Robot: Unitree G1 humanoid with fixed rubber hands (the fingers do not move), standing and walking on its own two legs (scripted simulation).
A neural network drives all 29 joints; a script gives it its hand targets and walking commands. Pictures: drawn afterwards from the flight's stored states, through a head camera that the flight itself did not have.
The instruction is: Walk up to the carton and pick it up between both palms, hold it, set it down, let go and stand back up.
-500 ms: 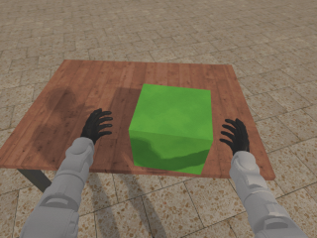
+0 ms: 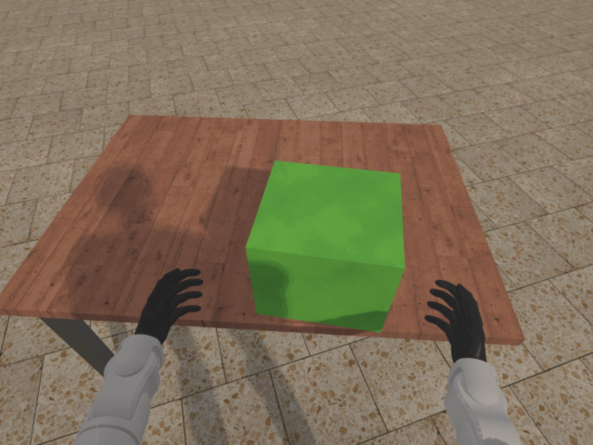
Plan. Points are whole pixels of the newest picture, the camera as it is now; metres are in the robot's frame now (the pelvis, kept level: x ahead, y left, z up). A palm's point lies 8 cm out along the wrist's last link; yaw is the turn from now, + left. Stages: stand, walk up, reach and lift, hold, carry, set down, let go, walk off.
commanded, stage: set down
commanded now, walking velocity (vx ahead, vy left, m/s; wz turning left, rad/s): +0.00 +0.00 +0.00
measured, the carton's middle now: (326, 245) +0.45 -0.03 -0.03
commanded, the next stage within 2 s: let go in 1.44 s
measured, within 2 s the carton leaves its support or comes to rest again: neither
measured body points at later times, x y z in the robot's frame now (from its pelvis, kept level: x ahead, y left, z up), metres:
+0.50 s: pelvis +0.01 +0.00 +0.00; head +0.00 +0.00 +0.45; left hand +0.23 +0.23 -0.03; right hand +0.22 -0.21 -0.04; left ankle -0.02 +0.12 -0.74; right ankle +0.03 -0.14 -0.74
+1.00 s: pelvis +0.02 +0.00 +0.00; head +0.01 +0.00 +0.45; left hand +0.19 +0.23 -0.06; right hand +0.20 -0.22 -0.06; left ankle -0.02 +0.12 -0.74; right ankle +0.03 -0.14 -0.74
